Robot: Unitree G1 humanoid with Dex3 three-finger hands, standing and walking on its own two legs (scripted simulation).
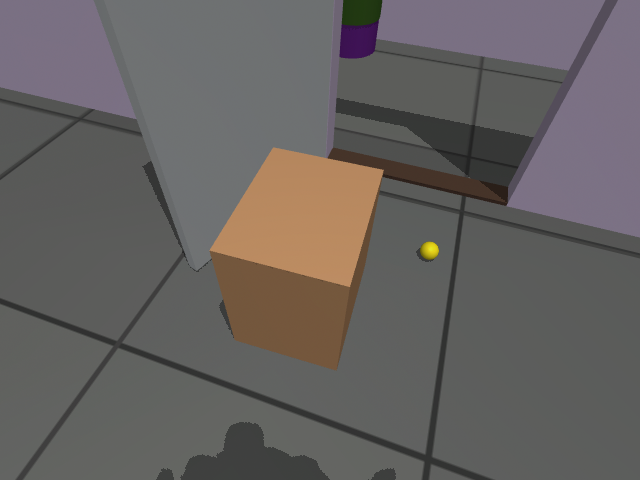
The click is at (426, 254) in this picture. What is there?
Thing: free ball
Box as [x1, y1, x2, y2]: [420, 242, 438, 259]
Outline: 425,242 422,244 420,248 420,253 423,257 431,259 436,256 438,248 433,242
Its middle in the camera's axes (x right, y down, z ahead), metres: +0.46 +0.06 +1.58
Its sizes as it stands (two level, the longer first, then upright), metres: 0.074 0.074 0.074
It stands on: the floor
